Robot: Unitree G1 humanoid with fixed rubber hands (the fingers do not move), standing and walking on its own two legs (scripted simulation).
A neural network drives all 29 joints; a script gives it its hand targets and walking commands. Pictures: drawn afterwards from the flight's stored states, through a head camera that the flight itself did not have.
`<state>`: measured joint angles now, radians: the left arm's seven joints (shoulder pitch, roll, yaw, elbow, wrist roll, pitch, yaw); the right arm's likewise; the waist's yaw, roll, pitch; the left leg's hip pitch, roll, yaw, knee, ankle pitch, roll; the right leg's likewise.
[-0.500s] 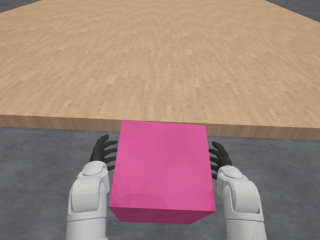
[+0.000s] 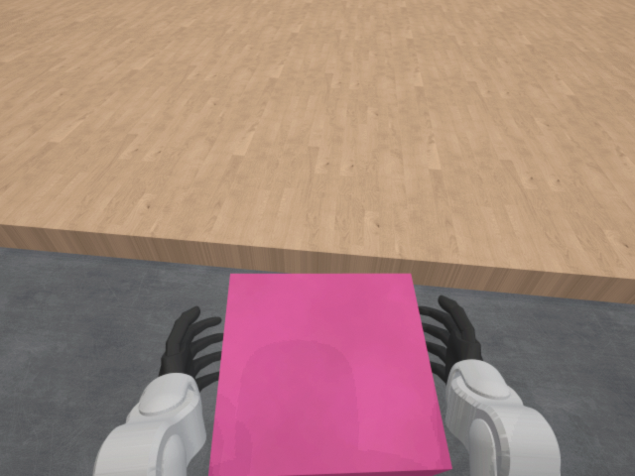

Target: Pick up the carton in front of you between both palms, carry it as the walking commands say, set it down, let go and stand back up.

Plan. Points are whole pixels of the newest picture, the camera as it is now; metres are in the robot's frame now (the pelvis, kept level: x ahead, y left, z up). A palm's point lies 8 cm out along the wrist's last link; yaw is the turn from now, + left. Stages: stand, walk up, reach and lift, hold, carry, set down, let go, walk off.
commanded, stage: carry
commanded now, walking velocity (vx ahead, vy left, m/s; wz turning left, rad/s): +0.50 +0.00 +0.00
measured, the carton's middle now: (318, 392) +0.26 +0.02 +0.00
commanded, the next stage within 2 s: none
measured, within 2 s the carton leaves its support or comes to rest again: neither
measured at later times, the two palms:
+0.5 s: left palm (240, 178) +0.54 +0.15 +0.12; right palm (423, 178) +0.54 -0.13 +0.13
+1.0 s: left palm (269, 72) +0.91 +0.15 +0.14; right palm (399, 76) +0.89 -0.14 +0.15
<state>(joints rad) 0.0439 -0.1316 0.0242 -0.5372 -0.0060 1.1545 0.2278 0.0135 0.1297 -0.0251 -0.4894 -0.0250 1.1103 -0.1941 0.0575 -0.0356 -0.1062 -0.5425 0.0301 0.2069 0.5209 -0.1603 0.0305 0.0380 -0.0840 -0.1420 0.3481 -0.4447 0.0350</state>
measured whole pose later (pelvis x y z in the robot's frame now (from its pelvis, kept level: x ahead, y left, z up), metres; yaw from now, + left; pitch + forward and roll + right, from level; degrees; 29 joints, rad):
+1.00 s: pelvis +0.60 +0.03 +0.00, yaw -3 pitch +4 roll +0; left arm -0.37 -0.18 0.19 -0.41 0.06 1.28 0.30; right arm -0.38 0.19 -0.11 -0.40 -0.03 1.25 -0.32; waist -0.06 -0.01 -0.05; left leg -0.37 0.02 0.20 0.53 -0.22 0.07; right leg -0.43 -0.06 -0.06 1.13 -0.49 -0.01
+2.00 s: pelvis +0.88 +0.08 +0.01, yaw +2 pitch +4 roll -2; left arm -0.61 -0.20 0.31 -0.05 0.18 1.08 0.30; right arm -0.57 0.25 -0.29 -0.08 -0.15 1.05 -0.30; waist -0.01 0.02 -0.02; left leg -0.23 -0.03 0.09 0.53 -0.35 0.07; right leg -0.30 -0.03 -0.09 0.54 -0.24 -0.01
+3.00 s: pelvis +1.02 +0.05 +0.00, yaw +4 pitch +1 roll -2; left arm -0.75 -0.16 0.39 0.05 0.21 1.16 0.33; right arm -0.72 0.20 -0.29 0.05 -0.10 1.16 -0.37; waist -0.12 0.02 -0.08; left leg 0.08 0.03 0.07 0.36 -0.45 0.03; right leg -1.12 -0.06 -0.08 1.82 -0.65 -0.11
